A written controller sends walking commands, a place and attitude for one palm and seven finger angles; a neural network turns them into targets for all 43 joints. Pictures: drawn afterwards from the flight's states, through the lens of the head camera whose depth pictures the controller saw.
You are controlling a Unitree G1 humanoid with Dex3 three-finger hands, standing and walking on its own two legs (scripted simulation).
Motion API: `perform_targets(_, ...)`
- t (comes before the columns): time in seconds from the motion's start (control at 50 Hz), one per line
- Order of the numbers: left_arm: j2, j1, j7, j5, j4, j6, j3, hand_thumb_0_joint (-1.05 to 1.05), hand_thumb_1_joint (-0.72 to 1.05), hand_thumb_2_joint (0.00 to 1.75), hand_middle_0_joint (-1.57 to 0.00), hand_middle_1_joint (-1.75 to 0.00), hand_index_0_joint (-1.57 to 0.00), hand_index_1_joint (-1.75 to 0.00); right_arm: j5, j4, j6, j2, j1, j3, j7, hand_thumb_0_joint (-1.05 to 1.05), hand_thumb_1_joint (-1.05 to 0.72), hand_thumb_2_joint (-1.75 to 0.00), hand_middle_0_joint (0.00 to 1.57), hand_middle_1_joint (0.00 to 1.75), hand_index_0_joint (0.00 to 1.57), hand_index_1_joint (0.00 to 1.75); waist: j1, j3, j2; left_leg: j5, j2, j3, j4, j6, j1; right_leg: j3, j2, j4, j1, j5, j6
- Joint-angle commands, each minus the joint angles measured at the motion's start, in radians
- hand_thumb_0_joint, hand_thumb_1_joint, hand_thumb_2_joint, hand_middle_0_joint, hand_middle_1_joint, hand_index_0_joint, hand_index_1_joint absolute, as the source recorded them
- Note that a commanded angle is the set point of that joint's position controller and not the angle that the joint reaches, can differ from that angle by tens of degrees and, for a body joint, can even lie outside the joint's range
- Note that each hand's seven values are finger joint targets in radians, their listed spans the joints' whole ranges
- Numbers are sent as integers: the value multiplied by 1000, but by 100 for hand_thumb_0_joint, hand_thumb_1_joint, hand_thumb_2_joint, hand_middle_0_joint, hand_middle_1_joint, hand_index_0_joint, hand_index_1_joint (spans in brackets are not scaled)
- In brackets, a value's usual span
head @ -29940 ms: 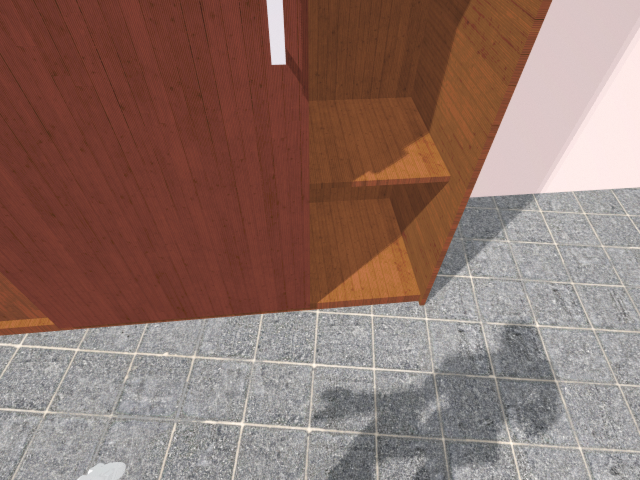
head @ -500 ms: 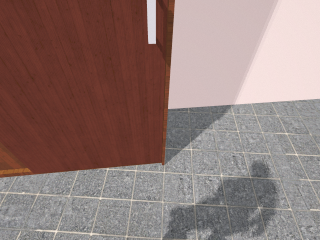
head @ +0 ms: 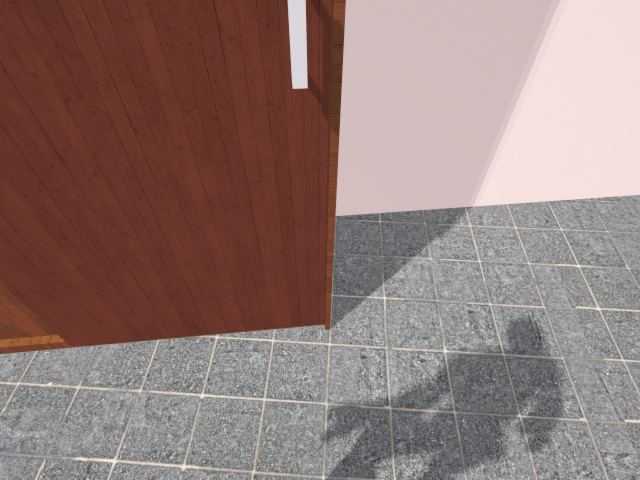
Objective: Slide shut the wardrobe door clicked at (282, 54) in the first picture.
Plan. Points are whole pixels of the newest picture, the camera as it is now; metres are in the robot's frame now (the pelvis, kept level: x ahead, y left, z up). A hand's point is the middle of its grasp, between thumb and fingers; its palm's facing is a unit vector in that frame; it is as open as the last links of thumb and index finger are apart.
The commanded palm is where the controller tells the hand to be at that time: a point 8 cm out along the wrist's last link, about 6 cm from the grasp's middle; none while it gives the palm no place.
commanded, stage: look to check the result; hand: left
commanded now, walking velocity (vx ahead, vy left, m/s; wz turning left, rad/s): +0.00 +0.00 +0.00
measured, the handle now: (296, 24) +0.68 +0.08 +0.25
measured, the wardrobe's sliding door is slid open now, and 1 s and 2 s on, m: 0.00 0.00 0.00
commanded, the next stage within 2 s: stand and wait in 0.08 s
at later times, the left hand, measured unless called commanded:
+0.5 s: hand out of the picture +0.09 +0.23 -0.16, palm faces -0.02 -0.94 -0.33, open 7.4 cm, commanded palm none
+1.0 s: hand out of the picture +0.10 +0.23 -0.16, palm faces -0.02 -0.94 -0.33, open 7.4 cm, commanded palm none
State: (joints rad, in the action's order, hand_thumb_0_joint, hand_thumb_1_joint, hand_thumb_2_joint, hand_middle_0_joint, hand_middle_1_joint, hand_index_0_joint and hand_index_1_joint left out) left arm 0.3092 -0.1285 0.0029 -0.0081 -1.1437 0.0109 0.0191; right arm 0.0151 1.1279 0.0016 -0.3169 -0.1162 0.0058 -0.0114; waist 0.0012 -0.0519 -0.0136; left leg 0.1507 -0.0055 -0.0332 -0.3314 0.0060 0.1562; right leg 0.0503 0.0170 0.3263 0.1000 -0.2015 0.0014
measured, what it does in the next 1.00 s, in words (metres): stands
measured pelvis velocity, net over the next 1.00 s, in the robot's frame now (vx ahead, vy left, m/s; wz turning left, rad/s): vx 0.02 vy -0.01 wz -0.01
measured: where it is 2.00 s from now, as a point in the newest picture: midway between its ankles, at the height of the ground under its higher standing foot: outside the picture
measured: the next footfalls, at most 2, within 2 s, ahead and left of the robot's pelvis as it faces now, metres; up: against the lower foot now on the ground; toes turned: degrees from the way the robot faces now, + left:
none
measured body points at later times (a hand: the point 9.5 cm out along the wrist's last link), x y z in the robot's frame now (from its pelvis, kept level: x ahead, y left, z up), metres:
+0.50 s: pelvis +0.01 -0.01 +0.00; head +0.03 -0.01 +0.45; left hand +0.09 +0.28 -0.13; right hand +0.09 -0.30 -0.14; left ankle +0.02 +0.11 -0.75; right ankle -0.01 -0.12 -0.75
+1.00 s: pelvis +0.02 -0.01 +0.00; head +0.04 -0.02 +0.45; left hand +0.10 +0.28 -0.13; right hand +0.10 -0.30 -0.14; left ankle +0.02 +0.11 -0.75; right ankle -0.01 -0.12 -0.75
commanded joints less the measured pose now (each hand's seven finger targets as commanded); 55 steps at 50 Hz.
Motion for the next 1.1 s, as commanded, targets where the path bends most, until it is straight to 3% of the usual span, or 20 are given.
perform_targets(0.0,193,45,5,-3,55,24,27,0,90,90,-20,-30,-20,-30,1,-52,20,-192,39,33,-6,0,-90,-90,20,30,20,30,9,63,4,-103,-123,116,56,12,-52,-110,116,-78,31,73,-33)
perform_targets(0.28,214,63,4,-2,63,28,27,0,90,90,-20,-30,-20,-30,1,-59,23,-212,68,30,-5,0,-90,-90,20,30,20,30,7,89,4,-166,-128,110,53,8,-82,-110,124,-81,1,159,-33)
perform_targets(0.34,216,62,4,-3,68,30,28,0,90,90,-20,-30,-20,-30,-2,-59,22,-211,61,29,-6,0,-90,-90,20,30,20,30,7,85,29,-157,-129,108,54,9,-78,-107,120,-87,-2,153,-33)
perform_targets(0.5,211,64,7,-1,68,29,29,0,90,90,-20,-30,-20,-30,0,-56,25,-211,56,29,-10,0,-90,-90,20,30,20,30,9,112,7,-215,-132,103,46,7,-98,-107,122,-70,-26,223,-35)
perform_targets(1.08,212,55,11,-1,67,30,29,0,90,90,-20,-30,-20,-30,-1,-53,23,-205,56,31,-13,0,-90,-90,20,30,20,30,10,91,14,-227,-133,92,45,5,-118,-111,124,-79,-28,277,-36)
